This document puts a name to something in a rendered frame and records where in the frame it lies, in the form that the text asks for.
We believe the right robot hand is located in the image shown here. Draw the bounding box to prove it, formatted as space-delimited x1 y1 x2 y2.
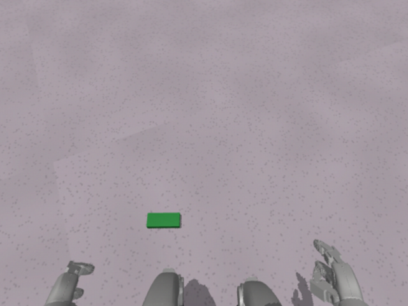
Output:
310 239 364 306

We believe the left robot hand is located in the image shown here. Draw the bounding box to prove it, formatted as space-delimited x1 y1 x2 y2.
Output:
44 261 94 306

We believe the small box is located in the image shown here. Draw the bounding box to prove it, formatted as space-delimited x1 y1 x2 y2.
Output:
147 213 180 228

